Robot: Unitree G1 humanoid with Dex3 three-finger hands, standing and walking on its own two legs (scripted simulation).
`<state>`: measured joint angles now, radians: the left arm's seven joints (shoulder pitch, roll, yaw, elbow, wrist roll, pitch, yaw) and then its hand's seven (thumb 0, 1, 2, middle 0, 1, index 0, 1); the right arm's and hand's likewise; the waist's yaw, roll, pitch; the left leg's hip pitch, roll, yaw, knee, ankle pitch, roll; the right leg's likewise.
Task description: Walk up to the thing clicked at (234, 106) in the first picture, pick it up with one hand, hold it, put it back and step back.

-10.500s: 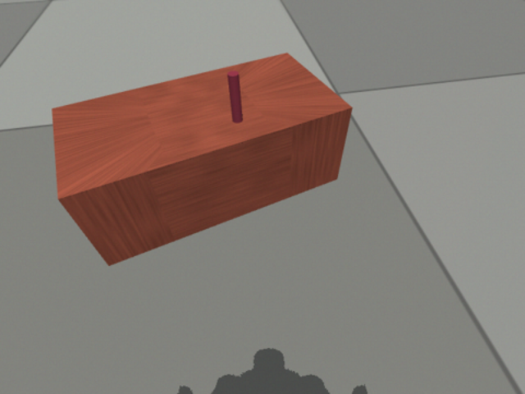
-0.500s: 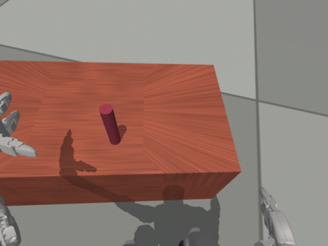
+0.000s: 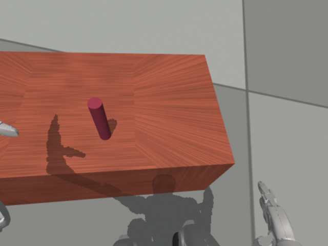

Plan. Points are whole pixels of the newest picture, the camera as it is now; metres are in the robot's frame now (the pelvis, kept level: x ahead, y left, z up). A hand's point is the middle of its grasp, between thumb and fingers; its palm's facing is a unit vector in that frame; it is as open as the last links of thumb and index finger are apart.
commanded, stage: go down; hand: left
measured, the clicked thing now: (100, 121) +0.54 +0.17 -0.15
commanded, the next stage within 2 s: approach in 0.26 s
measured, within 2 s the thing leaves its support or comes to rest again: neither
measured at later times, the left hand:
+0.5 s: hand (0, 95) +0.47 +0.33 +0.08, palm faces +0.14 -0.99 +0.01, open 17.4 cm
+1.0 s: hand (79, 126) +0.50 +0.22 -0.13, palm faces +0.05 -1.00 +0.04, open 17.7 cm
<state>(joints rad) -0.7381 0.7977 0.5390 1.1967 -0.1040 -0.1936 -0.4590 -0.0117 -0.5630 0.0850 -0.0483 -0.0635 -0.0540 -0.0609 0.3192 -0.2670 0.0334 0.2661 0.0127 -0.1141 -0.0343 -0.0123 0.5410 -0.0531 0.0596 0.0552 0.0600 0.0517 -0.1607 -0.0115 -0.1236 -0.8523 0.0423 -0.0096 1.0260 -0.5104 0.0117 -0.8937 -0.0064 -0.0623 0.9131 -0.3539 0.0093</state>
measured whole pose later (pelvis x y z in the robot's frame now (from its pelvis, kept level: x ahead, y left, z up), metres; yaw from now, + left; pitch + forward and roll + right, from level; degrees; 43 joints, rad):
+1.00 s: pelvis -0.05 +0.00 -0.11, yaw -3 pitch +32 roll -6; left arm -0.94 0.82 0.56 1.35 -0.03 -0.57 -0.30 -0.01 -0.60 0.07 -0.05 -0.07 -0.04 -0.07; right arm 0.33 -0.30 0.03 -0.12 -0.08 -0.14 0.04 -0.01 0.53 -0.06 0.06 0.06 0.06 0.05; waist -0.40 -0.06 -0.11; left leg -1.46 0.06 -0.05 1.52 -0.62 0.01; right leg -1.49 0.00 -0.09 1.35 -0.42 0.00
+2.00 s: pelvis -0.05 +0.00 -0.15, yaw -3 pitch +36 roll -6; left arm -0.99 0.71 0.44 1.29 0.07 -0.56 -0.01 -0.01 -0.61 0.08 -0.19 -0.16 -0.20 -0.15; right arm 0.42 -0.34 -0.06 -0.43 -0.08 -0.03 0.10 -0.01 0.51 -0.06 0.07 0.06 0.07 0.05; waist -0.47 -0.05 -0.13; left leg -1.63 0.05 -0.05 1.68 -0.68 0.01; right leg -1.67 -0.01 -0.09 1.53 -0.48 0.00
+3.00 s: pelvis -0.05 +0.00 -0.13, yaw -2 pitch +34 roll -5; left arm -1.01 0.70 0.42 1.26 0.07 -0.46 -0.01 0.00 -0.01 1.25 -1.05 -1.13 -1.11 -1.13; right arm 0.39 -0.33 -0.04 -0.38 -0.06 0.00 0.08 -0.01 0.52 -0.06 0.07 0.06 0.07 0.05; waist -0.47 -0.04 -0.14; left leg -1.55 0.05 -0.04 1.62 -0.66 0.02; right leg -1.59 -0.01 -0.07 1.47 -0.46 0.01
